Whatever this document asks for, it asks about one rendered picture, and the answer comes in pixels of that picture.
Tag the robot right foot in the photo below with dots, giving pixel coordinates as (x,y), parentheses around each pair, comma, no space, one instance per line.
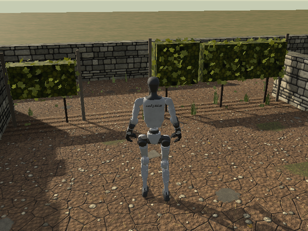
(166,197)

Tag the right robot forearm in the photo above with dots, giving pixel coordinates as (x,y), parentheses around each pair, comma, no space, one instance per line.
(177,126)

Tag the right robot hand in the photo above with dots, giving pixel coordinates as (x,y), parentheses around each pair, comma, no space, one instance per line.
(176,135)

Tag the right robot upper arm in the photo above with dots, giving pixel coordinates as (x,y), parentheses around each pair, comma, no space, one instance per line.
(171,109)

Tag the humanoid robot torso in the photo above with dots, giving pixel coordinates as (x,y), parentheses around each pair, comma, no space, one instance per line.
(153,112)

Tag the left robot upper arm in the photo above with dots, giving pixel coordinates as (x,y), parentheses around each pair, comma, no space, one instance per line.
(138,102)

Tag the left robot forearm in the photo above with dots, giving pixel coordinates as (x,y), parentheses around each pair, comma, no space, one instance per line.
(130,127)

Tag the left robot hand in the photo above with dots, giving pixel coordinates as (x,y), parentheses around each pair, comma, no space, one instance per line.
(131,135)

